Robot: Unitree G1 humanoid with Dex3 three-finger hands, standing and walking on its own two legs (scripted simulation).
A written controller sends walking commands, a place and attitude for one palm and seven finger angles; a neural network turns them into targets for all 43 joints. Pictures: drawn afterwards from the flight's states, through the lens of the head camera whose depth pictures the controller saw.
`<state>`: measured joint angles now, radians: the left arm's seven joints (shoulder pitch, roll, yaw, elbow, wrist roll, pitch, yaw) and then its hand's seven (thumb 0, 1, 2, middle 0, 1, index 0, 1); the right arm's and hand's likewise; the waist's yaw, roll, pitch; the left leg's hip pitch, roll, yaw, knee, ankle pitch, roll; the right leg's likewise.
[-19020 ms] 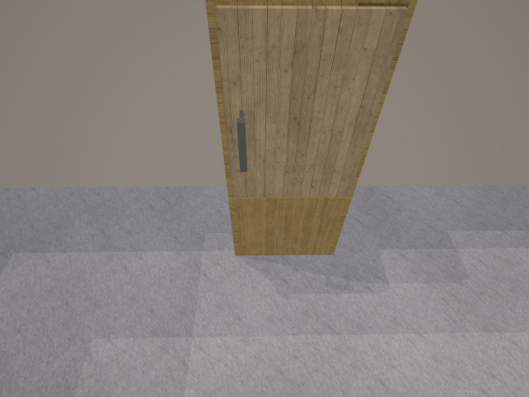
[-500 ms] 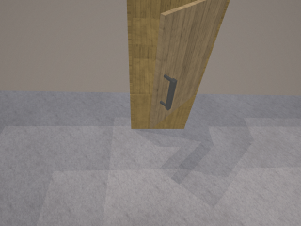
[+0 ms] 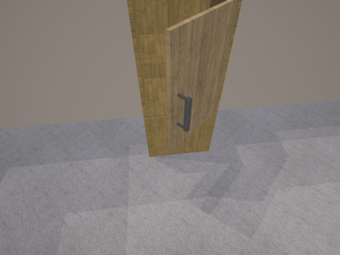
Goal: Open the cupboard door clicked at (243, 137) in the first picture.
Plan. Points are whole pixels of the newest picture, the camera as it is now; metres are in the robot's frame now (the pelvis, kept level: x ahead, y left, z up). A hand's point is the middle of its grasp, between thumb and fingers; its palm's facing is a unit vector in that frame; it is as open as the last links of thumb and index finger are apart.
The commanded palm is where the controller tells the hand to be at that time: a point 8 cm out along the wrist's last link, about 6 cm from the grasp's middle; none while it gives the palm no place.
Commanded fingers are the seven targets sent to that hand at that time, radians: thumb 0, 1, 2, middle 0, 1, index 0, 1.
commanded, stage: let the arm hang, fingers relaxed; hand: left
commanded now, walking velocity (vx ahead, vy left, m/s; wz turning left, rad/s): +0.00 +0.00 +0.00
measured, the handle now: (183, 113) +0.64 -0.02 -0.09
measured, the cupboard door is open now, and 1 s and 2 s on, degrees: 43 43 43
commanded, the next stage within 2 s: look to check the result in 0.20 s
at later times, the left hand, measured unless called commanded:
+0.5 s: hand out of the picture -0.01 +0.16 -0.18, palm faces +0.05 -0.98 -0.17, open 7.4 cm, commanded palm none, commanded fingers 0.00 0.90 0.90 -0.20 -0.30 -0.20 -0.30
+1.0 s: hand out of the picture +0.02 +0.17 -0.18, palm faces +0.03 -0.98 -0.19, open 7.4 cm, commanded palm none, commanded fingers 0.00 0.90 0.90 -0.20 -0.30 -0.20 -0.30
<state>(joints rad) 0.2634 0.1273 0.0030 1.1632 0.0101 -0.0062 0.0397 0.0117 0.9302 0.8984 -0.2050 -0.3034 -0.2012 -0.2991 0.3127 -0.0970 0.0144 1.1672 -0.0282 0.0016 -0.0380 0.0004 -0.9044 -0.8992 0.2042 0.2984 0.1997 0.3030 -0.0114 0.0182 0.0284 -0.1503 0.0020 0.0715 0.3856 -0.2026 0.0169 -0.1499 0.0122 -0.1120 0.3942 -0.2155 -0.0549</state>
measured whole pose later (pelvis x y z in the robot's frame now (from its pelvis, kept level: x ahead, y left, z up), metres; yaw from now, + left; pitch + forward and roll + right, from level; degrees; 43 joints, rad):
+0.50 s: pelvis +0.01 +0.01 +0.00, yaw +0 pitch -1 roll +0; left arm 0.30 0.11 0.00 1.17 0.01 -0.01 0.03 0.00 0.91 0.90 -0.20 -0.30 -0.20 -0.30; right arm 0.29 -0.12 0.01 1.16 -0.02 0.00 -0.05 0.00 -0.91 -0.90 0.20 0.30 0.20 0.30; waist 0.00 0.01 0.05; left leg -0.14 -0.01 0.07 0.38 -0.22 0.03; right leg -0.14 0.00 -0.11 0.39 -0.23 -0.04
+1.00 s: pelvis +0.03 +0.01 +0.00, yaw +0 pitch -1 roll +0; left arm 0.27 0.13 0.01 1.15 0.01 -0.01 0.03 0.00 0.91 0.90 -0.20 -0.30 -0.20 -0.30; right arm 0.27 -0.13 0.01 1.17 -0.02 0.00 -0.05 0.00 -0.90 -0.90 0.20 0.30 0.20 0.30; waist 0.00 0.01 0.05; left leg -0.12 -0.01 0.08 0.37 -0.24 0.02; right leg -0.13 0.01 -0.10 0.38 -0.25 -0.04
